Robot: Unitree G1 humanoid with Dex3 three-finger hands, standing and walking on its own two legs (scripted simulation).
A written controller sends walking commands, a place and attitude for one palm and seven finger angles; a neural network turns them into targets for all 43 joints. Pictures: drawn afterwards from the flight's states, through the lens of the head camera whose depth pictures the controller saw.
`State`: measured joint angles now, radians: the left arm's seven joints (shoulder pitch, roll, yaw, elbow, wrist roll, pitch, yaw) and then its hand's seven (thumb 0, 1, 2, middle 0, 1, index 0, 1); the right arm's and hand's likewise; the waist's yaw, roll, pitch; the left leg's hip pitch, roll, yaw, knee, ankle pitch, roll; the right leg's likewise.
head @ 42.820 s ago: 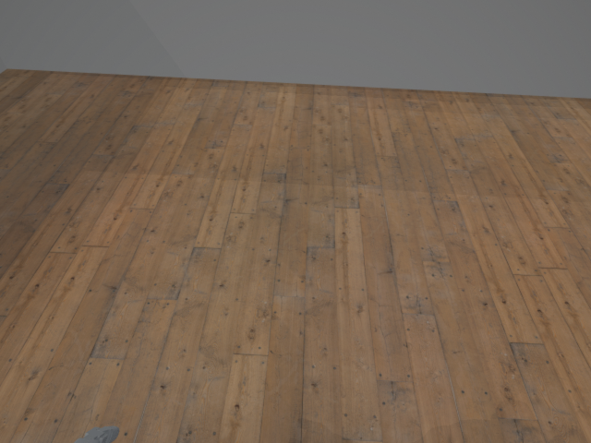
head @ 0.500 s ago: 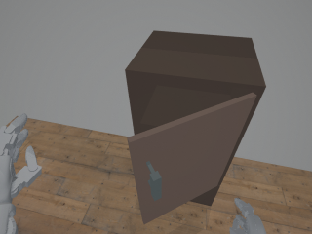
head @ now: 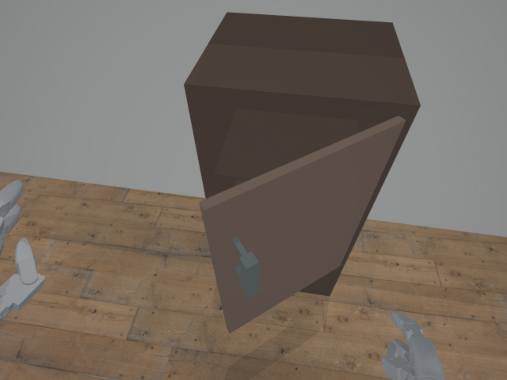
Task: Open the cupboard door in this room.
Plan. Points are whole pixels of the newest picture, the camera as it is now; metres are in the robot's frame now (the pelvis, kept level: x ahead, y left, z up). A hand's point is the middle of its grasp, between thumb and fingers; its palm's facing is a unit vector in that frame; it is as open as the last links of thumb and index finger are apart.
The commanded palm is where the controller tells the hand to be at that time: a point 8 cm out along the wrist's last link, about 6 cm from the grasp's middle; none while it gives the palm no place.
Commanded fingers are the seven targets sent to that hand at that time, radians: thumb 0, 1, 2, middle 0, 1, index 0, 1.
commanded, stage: step back with the hand held close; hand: left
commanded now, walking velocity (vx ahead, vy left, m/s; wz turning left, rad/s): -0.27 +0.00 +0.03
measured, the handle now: (243, 267) +0.32 +0.04 -0.04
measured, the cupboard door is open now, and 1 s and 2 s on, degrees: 40 40 40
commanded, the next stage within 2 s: stop stepping back and stand still in 0.92 s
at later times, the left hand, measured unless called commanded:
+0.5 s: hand out of the picture +0.12 +0.29 +0.16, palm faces +0.47 -0.74 -0.49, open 7.4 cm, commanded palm +0.05 +0.32 +0.17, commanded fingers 0.00 0.90 0.90 -0.20 -0.30 -0.20 -0.30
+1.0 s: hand out of the picture +0.02 +0.30 +0.17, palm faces +0.52 -0.76 -0.39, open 7.4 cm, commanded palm -0.04 +0.32 +0.17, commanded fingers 0.00 0.90 0.90 -0.20 -0.30 -0.20 -0.30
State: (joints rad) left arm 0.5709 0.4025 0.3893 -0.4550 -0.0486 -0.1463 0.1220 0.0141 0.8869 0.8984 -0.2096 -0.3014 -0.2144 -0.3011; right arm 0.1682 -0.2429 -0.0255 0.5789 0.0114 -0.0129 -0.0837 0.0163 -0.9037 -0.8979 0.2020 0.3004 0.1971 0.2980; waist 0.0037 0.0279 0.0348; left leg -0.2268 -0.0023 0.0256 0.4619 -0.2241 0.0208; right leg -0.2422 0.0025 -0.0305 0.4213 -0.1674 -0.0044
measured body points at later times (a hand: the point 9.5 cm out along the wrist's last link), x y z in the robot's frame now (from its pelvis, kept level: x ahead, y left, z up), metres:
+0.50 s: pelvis -0.07 +0.01 -0.02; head -0.06 +0.03 +0.43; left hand +0.09 +0.32 +0.18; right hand +0.09 -0.23 -0.09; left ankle +0.01 +0.10 -0.74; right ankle -0.01 -0.11 -0.74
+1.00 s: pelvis -0.16 +0.02 -0.01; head -0.15 +0.06 +0.44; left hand -0.01 +0.34 +0.19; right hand +0.04 -0.19 -0.08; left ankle +0.00 +0.11 -0.74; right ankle -0.29 -0.12 -0.68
